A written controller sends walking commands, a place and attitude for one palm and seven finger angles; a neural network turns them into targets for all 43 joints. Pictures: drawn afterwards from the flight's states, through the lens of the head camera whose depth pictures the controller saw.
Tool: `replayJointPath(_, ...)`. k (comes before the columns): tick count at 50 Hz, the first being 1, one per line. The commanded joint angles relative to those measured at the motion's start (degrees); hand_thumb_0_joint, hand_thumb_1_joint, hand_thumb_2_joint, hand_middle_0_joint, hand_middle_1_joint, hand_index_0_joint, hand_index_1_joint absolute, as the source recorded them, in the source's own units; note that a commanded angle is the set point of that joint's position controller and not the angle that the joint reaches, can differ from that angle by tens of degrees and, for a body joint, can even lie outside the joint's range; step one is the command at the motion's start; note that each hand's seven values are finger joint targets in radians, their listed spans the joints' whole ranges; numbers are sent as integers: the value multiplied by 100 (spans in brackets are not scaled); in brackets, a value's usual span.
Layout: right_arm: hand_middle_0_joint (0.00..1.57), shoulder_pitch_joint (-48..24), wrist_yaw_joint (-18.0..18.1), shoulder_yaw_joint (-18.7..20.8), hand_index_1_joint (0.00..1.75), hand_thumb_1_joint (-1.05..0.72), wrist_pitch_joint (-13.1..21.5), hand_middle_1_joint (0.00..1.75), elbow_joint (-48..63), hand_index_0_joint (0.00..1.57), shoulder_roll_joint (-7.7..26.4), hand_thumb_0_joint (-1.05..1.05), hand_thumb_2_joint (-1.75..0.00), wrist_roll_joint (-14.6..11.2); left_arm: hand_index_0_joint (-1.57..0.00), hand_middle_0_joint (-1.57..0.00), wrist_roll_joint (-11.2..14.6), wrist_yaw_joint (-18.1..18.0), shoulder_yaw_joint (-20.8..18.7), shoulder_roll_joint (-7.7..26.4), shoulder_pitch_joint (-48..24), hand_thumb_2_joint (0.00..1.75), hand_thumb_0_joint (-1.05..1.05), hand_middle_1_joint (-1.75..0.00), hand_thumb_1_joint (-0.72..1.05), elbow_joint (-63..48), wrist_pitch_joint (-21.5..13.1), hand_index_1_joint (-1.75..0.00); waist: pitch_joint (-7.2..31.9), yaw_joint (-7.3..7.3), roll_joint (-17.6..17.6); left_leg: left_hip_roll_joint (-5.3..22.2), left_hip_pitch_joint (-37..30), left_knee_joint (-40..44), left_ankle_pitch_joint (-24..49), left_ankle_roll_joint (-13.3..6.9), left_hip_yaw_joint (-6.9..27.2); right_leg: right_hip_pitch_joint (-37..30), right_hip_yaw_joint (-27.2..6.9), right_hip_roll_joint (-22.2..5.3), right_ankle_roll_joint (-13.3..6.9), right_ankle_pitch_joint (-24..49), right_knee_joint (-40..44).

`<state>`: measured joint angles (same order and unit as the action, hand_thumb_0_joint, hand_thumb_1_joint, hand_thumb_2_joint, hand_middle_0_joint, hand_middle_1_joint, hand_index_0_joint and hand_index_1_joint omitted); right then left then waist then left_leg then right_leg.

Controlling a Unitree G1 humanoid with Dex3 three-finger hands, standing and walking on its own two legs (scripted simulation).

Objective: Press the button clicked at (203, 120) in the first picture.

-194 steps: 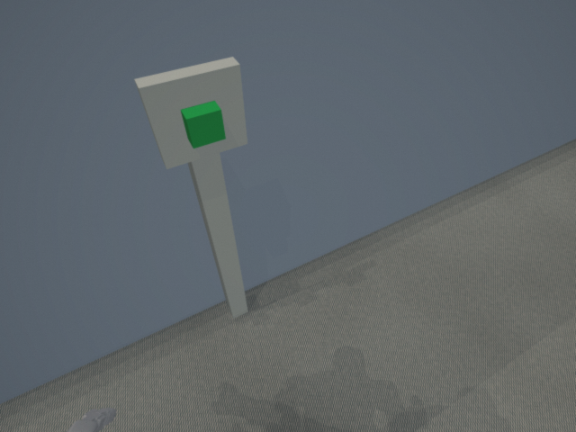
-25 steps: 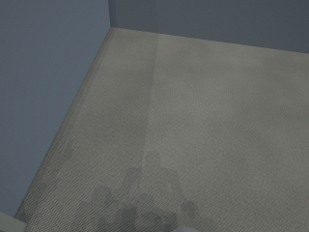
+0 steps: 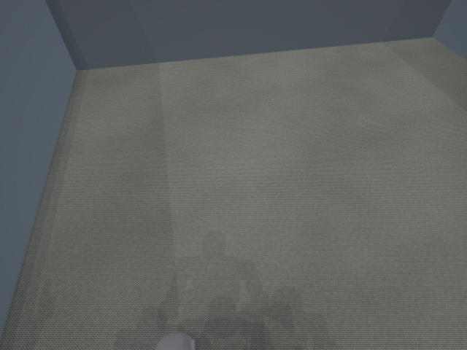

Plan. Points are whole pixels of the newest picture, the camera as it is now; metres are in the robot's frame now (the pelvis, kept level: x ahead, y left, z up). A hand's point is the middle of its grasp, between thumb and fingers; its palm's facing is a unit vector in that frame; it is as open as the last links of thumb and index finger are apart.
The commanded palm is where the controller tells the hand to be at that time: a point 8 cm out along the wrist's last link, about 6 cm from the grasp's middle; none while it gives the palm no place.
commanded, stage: walk to a spot facing it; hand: left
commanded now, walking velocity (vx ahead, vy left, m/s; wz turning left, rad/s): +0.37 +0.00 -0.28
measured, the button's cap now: out of the picture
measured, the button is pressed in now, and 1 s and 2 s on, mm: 0 0 0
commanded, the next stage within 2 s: turn to face it in 0.62 s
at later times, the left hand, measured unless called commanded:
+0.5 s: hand (135, 281) +0.29 +0.24 -0.17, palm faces -0.16 -0.97 -0.16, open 7.4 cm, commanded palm none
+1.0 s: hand (219, 209) +0.48 +0.06 -0.16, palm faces -0.36 -0.92 -0.16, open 7.4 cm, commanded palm none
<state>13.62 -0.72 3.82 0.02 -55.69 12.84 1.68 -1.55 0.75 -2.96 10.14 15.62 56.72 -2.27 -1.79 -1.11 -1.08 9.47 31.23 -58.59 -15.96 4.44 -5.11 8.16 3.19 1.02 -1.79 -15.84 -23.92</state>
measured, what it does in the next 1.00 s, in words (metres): walks ahead, turning right: left foot, then right foot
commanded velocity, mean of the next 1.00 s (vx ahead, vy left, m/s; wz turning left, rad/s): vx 0.15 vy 0.00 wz -0.18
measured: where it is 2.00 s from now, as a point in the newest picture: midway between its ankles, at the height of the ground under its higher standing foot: (252, 344)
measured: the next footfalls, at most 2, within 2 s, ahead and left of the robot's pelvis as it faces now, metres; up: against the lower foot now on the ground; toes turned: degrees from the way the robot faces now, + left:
left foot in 0.20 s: +0.24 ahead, +0.14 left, +0.00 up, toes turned +4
right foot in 0.78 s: +0.36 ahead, -0.15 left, +0.00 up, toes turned -30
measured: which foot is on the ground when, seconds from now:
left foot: up 0.00-0.18, down 0.20-0.76, up 0.78-1.00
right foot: down 0.00-0.20, up 0.22-0.76, down 0.78-1.00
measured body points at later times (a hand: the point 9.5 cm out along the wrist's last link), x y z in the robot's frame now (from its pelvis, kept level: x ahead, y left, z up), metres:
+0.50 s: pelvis +0.19 +0.06 +0.00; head +0.21 +0.08 +0.45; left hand +0.30 +0.29 -0.15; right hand +0.14 -0.19 -0.13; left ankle +0.20 +0.14 -0.74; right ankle +0.20 -0.10 -0.64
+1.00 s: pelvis +0.31 -0.04 -0.01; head +0.32 -0.05 +0.44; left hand +0.50 +0.11 -0.15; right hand +0.23 -0.25 -0.17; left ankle +0.35 +0.09 -0.69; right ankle +0.32 -0.13 -0.74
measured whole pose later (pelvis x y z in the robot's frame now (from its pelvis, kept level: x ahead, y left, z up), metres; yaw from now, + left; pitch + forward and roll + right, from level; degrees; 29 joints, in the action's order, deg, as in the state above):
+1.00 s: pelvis +0.31 -0.04 -0.01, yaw -19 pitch -1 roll -1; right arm 16.3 1.2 2.2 -1.4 -58.9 8.2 0.7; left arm -1.0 -1.3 -1.4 6.6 4.8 56.3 -0.8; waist -3.2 -3.9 -1.5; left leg 7.0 25.7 -57.8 -24.4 3.0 -4.0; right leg 16.9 11.7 -1.6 -3.8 -12.6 -30.1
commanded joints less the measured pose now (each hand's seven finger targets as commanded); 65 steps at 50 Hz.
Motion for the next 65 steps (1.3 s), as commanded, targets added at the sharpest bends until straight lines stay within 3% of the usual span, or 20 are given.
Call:
replayJointPath(1, 20, -471, -74, 44, 30, -90, 179, 30, 600, 20, 266, 0, -90, -7, -20, -20, 4, -84, -216, 1014, 334, 90, 0, -30, 90, -100, -188, -30, -277, 161, 753, -84, 396, 855, 393, -4, 53, -50, -1314, -1387, -814, 964, 1174)
replayJointPath(6, 20, -738, -85, 22, 30, -90, 308, 30, 703, 20, 250, 0, -90, -43, -20, -20, -4, -102, -246, 1074, 414, 90, 0, -30, 90, 35, -153, -30, -325, 190, 811, -362, -796, 2099, 411, -196, -62, 179, -1394, -1378, -676, 1104, 845)
replayJointPath(8, 20, 260, 16, 73, 30, -90, 384, 30, 373, 20, 483, 0, -90, -9, -20, -20, 34, -97, -283, 1076, 198, 90, 0, -30, 90, 22, -134, -30, 83, -313, 413, -592, -2250, 2908, 614, -248, -176, 415, -1079, -973, -463, 1743, -377)
replayJointPath(9, 20, 1075, 108, 183, 30, -90, 428, 30, 118, 20, 930, 0, -90, 46, -20, -20, 74, -60, -263, 826, 332, 90, 0, -30, 90, -22, -120, -30, 628, -581, -415, 0, -3499, 3252, 253, -417, 502, 1053, -838, -541, -269, 1334, -1769)
replayJointPath(10, 20, 1646, 146, 313, 30, -90, 436, 30, 2, 20, 1589, 0, -90, 96, -20, -20, 131, 13, -218, 461, 689, 90, 0, -30, 90, -98, -82, -30, 1167, -609, -2138, 1689, -4408, 4013, -270, -869, 2630, 2286, -33, 210, 40, -1461, -3707)
replayJointPath(11, 20, 1511, 176, 250, 30, -90, 350, 30, 50, 20, 1553, 0, -90, 28, -20, -20, 81, -8, -198, 594, 549, 90, 0, -30, 90, -192, -61, -30, 1081, -575, -1990, 2058, -3961, 4502, -1346, -1121, 3210, 2643, -500, 11, -20, -1754, -4663)
replayJointPath(14, 20, 422, 193, 39, 30, -90, 428, 30, 248, 20, 589, 0, -90, 6, -20, -20, -17, 129, -254, 488, 5, 90, 0, -30, 90, -116, 15, -30, -279, -120, -597, 1491, -2039, 4924, -1441, -863, 1830, 2770, -496, -631, 18, -388, -5108)
replayJointPath(17, 20, 263, 230, -1, 30, -90, 519, 30, 176, 20, 324, 0, -90, -35, -20, -20, -44, 153, -278, 260, 494, 90, 0, -30, 90, 13, 217, -30, -26, 211, -745, 1070, -1751, 4853, -392, -663, 503, 2445, -378, -661, 160, 210, -4933)
replayJointPath(31, 20, 1225, 216, 84, 30, -90, 383, 30, -325, 20, 461, 0, -90, 4, -20, -20, -19, 199, -210, 131, -1397, 90, 0, -30, 90, -711, 329, -30, -496, -214, -698, 1235, -2908, 4210, 2558, -1008, -1059, 2807, 358, -683, 316, 445, -2169)
replayJointPath(36, 20, 1100, 197, 171, 30, -90, 275, 30, -171, 20, 703, 0, -90, -30, -20, -20, -43, 131, -235, 421, -526, 90, 0, -30, 90, -505, 157, -30, 338, 248, -640, 1115, -2970, 2161, 4370, -711, -1449, 857, 795, -28, -2, 508, -867)
replayJointPath(37, 20, 1152, 152, 118, 30, -90, 275, 30, -152, 20, 563, 0, -90, -78, -20, -20, -72, 64, -303, 729, 212, 90, 0, -30, 90, -283, 50, -30, 873, 599, -154, 908, -2040, 1040, 3575, -480, -1355, -759, 445, -329, -93, 1599, -431)
replayJointPath(38, 20, 1318, 128, 3, 30, -90, 273, 30, -33, 20, 88, 0, -90, -161, -20, -20, -49, -47, -423, 1359, 886, 90, 0, -30, 90, -110, -49, -30, 1727, 756, 1308, 26, -229, -541, -1009, -148, -1262, -2554, -1691, -2130, -723, 4368, -589)
replayJointPath(39, 20, 1034, 221, -18, 30, -90, 218, 30, 45, 20, 69, 0, -90, -159, -20, -20, 115, -102, -398, 1577, 1104, 90, 0, -30, 90, 28, -29, -30, 1945, 748, 1070, -301, 28, -1511, -2275, -114, -383, -2394, -1936, -2707, -1203, 6724, -589)
replayJointPath(41, 20, 1123, 256, -35, 30, -90, 110, 30, -86, 20, 55, 0, -90, -151, -20, -20, 97, -205, -278, 1232, 186, 90, 0, -30, 90, -205, -7, -30, 1591, 372, 1067, -136, -195, -1620, -1650, -151, 408, -1254, -1743, -2569, -1176, 4667, 19)
replayJointPath(45, 20, 1367, 226, -166, 30, -90, -131, 30, -456, 20, -261, 0, -90, -81, -20, -20, 50, -265, -8, 611, -910, 90, 0, -30, 90, -289, -31, -30, 578, -224, 551, -113, -970, -252, -917, -128, 341, 680, -164, -1899, -688, 3344, 425)
replayJointPath(50, 20, 818, 124, -71, 30, -90, -229, 30, -161, 20, -149, 0, -90, -70, -20, -20, 30, -277, -110, 703, -834, 90, 0, -30, 90, -324, 154, -30, 109, -34, 819, -287, -787, 214, -808, -135, 13, 922, 16, -2021, -684, 1167, 836)
replayJointPath(57, 20, 573, 27, 42, 30, -90, -145, 30, 209, 20, 58, 0, -90, -39, -20, -20, 37, -274, -280, 835, -614, 90, 0, -30, 90, -493, 268, -30, 324, -58, 378, -407, -1664, 2595, 133, -268, -187, 858, 547, -2065, -216, 824, -466)
replayJointPath(59, 20, 872, 53, 235, 30, -90, -71, 30, 356, 20, 978, 0, -90, 25, -20, -20, 115, -204, -219, 363, -556, 90, 0, -30, 90, -841, 350, -30, 235, -220, -2115, 1395, -2253, 4131, 2076, -1270, 2613, 2515, 936, -811, 572, -1741, -2630)
replayJointPath(60, 20, 960, 120, 282, 30, -90, -77, 30, 307, 20, 1145, 0, -90, 46, -20, -20, 36, -200, -193, 490, -908, 90, 0, -30, 90, -978, 372, -30, 359, -395, -1549, 1707, -2199, 4265, 2042, -1723, 3052, 2681, 284, -658, 532, -2011, -3835)
replayJointPath(65, 20, 19, 188, 173, 30, -90, 46, 30, 568, 20, 848, 0, -90, -26, -20, -20, 45, -125, -273, 620, -585, 90, 0, -30, 90, -688, 346, -30, 642, 16, -546, 591, -2291, 3917, 2296, -1273, 1569, 2569, -234, -690, 630, -586, -4219)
